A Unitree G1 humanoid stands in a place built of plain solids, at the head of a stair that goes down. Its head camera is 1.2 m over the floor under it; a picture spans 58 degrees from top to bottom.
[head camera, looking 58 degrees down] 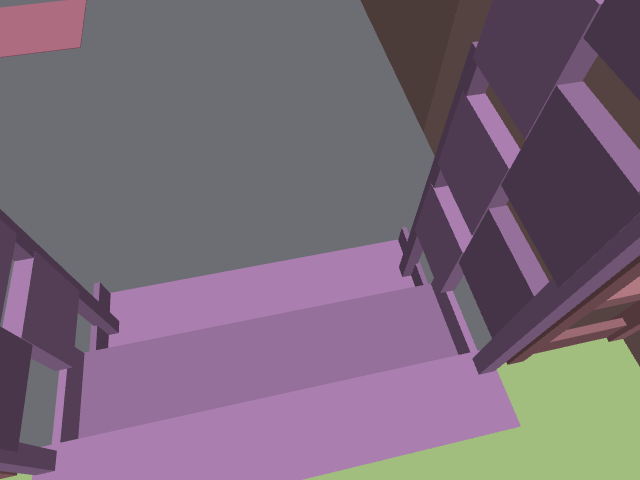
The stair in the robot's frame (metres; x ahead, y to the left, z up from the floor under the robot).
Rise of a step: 0.18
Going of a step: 0.30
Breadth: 1.22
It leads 12 degrees to the left of straight ahead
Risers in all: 3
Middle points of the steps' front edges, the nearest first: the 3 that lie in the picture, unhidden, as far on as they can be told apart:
0.26 0.12 0.00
0.56 0.18 -0.17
0.85 0.25 -0.35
